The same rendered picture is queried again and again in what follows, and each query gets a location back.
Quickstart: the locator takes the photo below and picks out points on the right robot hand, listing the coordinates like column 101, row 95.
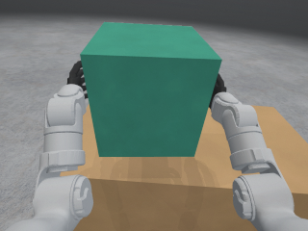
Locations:
column 219, row 87

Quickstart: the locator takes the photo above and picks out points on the robot right forearm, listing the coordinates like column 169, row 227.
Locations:
column 249, row 152

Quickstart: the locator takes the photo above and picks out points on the left robot hand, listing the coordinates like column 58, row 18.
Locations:
column 75, row 75

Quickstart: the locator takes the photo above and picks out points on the pedestal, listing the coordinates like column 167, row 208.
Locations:
column 185, row 193

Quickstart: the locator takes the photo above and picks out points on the right robot upper arm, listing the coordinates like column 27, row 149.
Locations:
column 265, row 201

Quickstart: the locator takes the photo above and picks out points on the left robot upper arm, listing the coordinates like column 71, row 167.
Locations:
column 59, row 204

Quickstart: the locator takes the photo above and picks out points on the robot left forearm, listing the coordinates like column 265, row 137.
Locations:
column 62, row 130

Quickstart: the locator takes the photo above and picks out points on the carton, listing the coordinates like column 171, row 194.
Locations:
column 149, row 88

